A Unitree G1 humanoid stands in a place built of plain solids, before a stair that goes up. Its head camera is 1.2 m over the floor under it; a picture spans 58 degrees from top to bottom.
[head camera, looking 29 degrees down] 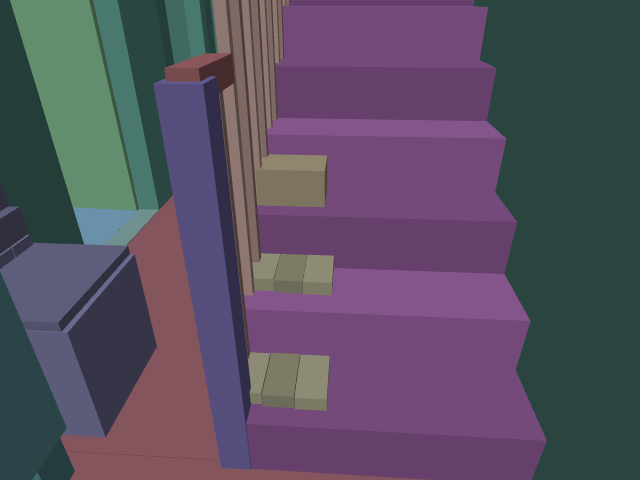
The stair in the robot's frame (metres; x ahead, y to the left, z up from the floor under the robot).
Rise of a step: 0.20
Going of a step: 0.25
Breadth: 0.87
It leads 4 degrees to the right of straight ahead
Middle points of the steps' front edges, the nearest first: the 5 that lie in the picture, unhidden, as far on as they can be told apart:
0.76 -0.16 0.20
1.00 -0.17 0.39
1.25 -0.19 0.59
1.49 -0.21 0.79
1.74 -0.22 0.98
